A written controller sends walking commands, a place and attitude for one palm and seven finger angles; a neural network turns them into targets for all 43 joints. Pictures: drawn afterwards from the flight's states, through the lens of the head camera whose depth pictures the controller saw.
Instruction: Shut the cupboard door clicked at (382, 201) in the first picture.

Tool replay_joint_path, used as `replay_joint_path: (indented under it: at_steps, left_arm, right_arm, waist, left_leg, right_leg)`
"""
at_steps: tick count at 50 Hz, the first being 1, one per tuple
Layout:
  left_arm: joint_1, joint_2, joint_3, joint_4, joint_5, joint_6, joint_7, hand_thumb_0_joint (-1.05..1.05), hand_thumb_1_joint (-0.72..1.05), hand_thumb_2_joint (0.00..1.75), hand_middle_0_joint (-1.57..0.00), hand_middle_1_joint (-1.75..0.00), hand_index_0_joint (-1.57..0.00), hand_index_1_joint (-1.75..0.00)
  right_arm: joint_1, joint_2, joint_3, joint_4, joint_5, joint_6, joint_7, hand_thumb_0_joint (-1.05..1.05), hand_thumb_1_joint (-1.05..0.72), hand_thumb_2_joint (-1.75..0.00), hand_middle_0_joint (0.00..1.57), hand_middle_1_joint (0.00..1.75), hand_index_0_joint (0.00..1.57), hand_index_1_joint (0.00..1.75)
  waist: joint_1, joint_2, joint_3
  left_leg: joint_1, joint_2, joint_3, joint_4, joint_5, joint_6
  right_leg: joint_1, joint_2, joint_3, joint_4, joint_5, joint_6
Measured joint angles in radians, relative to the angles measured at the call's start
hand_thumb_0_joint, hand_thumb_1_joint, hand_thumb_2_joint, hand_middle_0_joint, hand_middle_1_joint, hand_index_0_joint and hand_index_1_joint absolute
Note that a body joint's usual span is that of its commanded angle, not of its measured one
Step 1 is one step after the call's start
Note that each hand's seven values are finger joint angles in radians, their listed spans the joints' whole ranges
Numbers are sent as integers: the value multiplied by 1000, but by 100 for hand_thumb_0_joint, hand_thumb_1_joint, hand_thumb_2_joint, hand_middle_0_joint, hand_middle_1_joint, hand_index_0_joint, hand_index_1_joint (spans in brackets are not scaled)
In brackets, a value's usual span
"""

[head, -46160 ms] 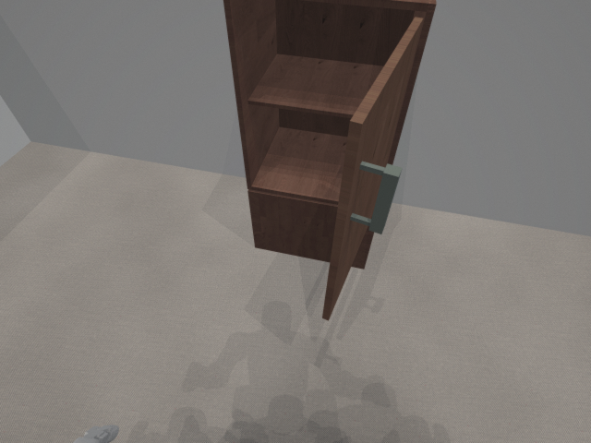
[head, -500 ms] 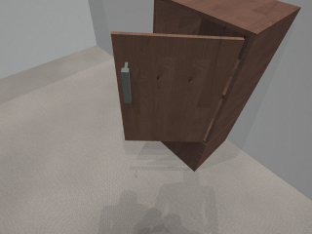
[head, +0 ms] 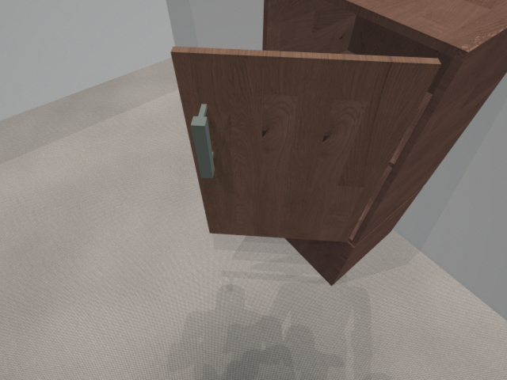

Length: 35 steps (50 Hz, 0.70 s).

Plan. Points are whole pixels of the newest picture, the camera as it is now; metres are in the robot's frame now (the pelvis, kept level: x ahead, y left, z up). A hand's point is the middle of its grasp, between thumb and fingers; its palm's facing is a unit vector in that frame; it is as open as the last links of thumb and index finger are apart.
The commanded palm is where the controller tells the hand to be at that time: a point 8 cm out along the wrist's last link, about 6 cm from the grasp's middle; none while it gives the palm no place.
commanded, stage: shuffle to correct the standing spot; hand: left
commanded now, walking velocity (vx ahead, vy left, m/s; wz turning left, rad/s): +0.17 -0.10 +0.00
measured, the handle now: (205, 142) +0.53 +0.13 +0.04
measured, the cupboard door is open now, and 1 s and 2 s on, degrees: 47 47 47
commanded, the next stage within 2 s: come to a stop and stand still in 0.28 s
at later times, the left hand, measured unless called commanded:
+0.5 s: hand (183, 362) +0.17 +0.14 -0.16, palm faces -0.01 -0.98 -0.18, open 7.3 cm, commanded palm none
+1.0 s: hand (182, 374) +0.15 +0.14 -0.17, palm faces +0.07 -0.98 -0.17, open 7.4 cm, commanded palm none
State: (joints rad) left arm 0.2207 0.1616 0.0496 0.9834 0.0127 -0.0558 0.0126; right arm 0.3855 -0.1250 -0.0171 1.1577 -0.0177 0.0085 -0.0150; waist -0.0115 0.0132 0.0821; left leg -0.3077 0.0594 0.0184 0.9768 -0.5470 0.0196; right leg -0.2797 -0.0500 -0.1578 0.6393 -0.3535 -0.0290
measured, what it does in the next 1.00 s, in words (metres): walks ahead: left foot, then right foot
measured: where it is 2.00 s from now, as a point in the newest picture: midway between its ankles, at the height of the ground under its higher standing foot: outside the picture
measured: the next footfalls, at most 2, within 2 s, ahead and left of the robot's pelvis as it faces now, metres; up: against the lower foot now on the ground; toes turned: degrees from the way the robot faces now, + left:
left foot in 0.18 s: +0.12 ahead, +0.10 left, +0.00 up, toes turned +7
right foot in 0.54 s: +0.21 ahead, -0.21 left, +0.00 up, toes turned -9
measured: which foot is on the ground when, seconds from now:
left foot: up 0.00-0.16, down 0.18-0.54, up 0.56-0.88, down 0.90-1.00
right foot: down 0.00-0.18, up 0.20-0.52, down 0.54-0.90, up 0.92-1.00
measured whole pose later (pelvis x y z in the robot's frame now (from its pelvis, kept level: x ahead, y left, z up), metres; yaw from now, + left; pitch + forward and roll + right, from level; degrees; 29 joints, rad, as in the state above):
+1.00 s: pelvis +0.10 -0.05 +0.01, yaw +0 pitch -1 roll -1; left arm 0.19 0.20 0.06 0.99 0.02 0.06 0.02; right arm 0.21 -0.14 -0.03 0.99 -0.03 0.02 -0.03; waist 0.01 -0.06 0.06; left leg -0.24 -0.01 0.07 0.53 -0.29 0.05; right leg -0.42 -0.06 -0.03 0.82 -0.38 0.02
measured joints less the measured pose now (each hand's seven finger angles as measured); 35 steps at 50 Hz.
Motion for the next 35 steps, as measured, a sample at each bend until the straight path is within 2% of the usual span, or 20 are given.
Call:
replay_joint_path:
  at_steps: [1, 3, 6, 8, 9, 10, 12, 14, 16, 19, 22, 24, 27, 29, 31, 33, 35]
  left_arm:
    - [5, -4, 2, 1, 2, 1, 9, 0, 92, 89, -20, -30, -20, -30]
    - [22, -2, 6, 12, 9, 4, 22, 0, 93, 89, -20, -30, -20, -30]
    - [56, 3, -3, 41, 12, 13, 18, 0, 94, 89, -20, -30, -20, -30]
    - [81, 1, -8, 61, 8, 22, 12, 0, 93, 89, -20, -30, -20, -30]
    - [98, -2, -11, 68, 5, 28, 8, 0, 93, 89, -20, -30, -20, -30]
    - [107, -1, -12, 78, 2, 36, 4, 0, 93, 89, -20, -30, -20, -30]
    - [111, 2, -11, 96, 6, 60, -2, 0, 92, 89, -20, -30, -20, -30]
    - [95, 6, -8, 101, 11, 73, -7, 1, 92, 89, -20, -30, -20, -30]
    - [72, 8, -3, 90, 11, 74, -11, 1, 92, 89, -20, -30, -20, -30]
    - [37, 12, 4, 63, 12, 81, -11, 1, 93, 89, -20, -30, -20, -30]
    - [7, 27, 10, 40, 8, 88, -17, 2, 93, 89, -20, -30, -20, -30]
    - [-12, 34, 10, 26, 7, 84, -18, 2, 93, 89, -20, -30, -20, -30]
    - [-18, 51, 4, 8, 7, 56, -14, 1, 93, 89, -20, -30, -20, -30]
    - [-35, 38, 0, 13, 7, 45, -3, 1, 92, 89, -20, -30, -20, -30]
    - [-54, 22, -7, 7, 7, 44, 5, 1, 92, 89, -20, -30, -20, -30]
    - [-73, 9, -10, -5, 8, 50, 14, 1, 92, 89, -20, -30, -20, -30]
    - [-86, -2, -10, -19, 10, 60, 20, 1, 91, 89, -20, -30, -20, -30]
  right_arm:
    - [-17, -7, -6, -4, -2, 5, 4, 0, -91, -90, 20, 30, 20, 30]
    - [-58, -19, -17, -27, -4, 6, 8, 0, -91, -90, 20, 30, 20, 29]
    - [-123, -29, -23, -82, -5, -13, 10, 0, -91, -90, 20, 30, 20, 29]
    - [-159, -31, -21, -115, -6, -35, 10, 0, -92, -90, 20, 30, 20, 29]
    - [-170, -35, -19, -131, -8, -49, 10, 0, -92, -90, 20, 30, 20, 29]
    - [-183, -30, -18, -140, -12, -60, 7, 0, -92, -90, 20, 30, 20, 29]
    - [-196, -17, -9, -155, -18, -71, -1, 0, -92, -90, 20, 30, 20, 29]
    - [-191, -4, -1, -163, -19, -76, -12, 0, -92, -90, 20, 30, 20, 29]
    - [-183, -6, -6, -162, -16, -79, -27, -1, -94, -90, 20, 30, 20, 29]
    - [-166, -21, -3, -147, -18, -68, -28, -1, -95, -90, 20, 30, 20, 30]
    - [-146, -33, -5, -134, -20, -49, -22, -1, -94, -90, 20, 30, 20, 30]
    - [-137, -40, -8, -126, -19, -33, -21, -1, -93, -90, 20, 30, 20, 30]
    - [-108, -45, -16, -118, -10, -13, -14, -1, -92, -90, 20, 30, 20, 30]
    - [-113, -63, -26, -112, 4, 8, -15, 0, -92, -90, 20, 30, 20, 30]
    - [-132, -74, -35, -111, 11, 27, -21, 0, -92, -90, 20, 30, 20, 30]
    - [-151, -77, -39, -115, 15, 35, -22, 0, -92, -90, 20, 30, 20, 29]
    - [-168, -77, -41, -123, 14, 43, -18, 0, -92, -90, 20, 30, 20, 29]
  waist:
    - [4, -4, -4]
    - [7, -18, -15]
    - [9, -42, -24]
    - [11, -50, -24]
    - [12, -46, -27]
    - [12, -58, -27]
    - [12, -77, -29]
    - [12, -80, -27]
    - [17, -78, -19]
    - [22, -62, -8]
    - [17, -45, 5]
    - [8, -32, 20]
    - [1, -38, 24]
    - [-5, -8, 33]
    - [-11, 7, 47]
    - [-8, 3, 59]
    - [-1, -4, 62]
  left_leg:
    - [-38, 3, 16, 58, 10, 1]
    - [-87, 7, 50, 64, 40, -4]
    - [-92, 4, 94, -116, 118, -13]
    - [-49, -2, 117, -288, 218, -17]
    - [-22, 0, 119, -362, 268, -11]
    - [-17, -2, 126, -351, 263, 0]
    - [-1, -4, 142, -328, 214, 18]
    - [29, -2, 141, -360, 205, 17]
    - [65, 1, 138, -419, 229, 1]
    - [112, 19, 129, -492, 254, -11]
    - [141, 41, 119, -524, 258, -36]
    - [150, 55, 111, -511, 243, -55]
    - [139, 57, 104, -423, 181, -86]
    - [95, 52, 60, -310, 69, -75]
    - [34, 18, 26, -163, -27, -65]
    - [-27, -21, 16, -20, -44, -63]
    - [-74, -48, 20, 62, -27, -66]
  right_leg:
    - [18, 3, -5, -20, -4, -2]
    - [53, 8, -8, -72, 6, 0]
    - [90, 14, 1, -121, 13, 3]
    - [105, 22, 9, -108, -10, 10]
    - [103, 29, 13, -76, -35, 13]
    - [84, 23, 21, -8, -68, 10]
    - [7, 24, 60, 217, -148, 2]
    - [-81, 27, 82, 413, -135, 7]
    - [-149, 19, 97, 496, -90, 21]
    - [-200, -2, 101, 438, -39, 39]
    - [-196, -23, 91, 266, 9, 50]
    - [-164, -29, 81, 130, 54, 52]
    - [-77, -42, 73, -67, 213, 53]
    - [-83, -33, 58, -20, 119, 42]
    - [-84, -34, 49, 0, 88, 30]
    - [-76, -40, 45, -14, 103, 29]
    - [-69, -46, 41, -34, 119, 23]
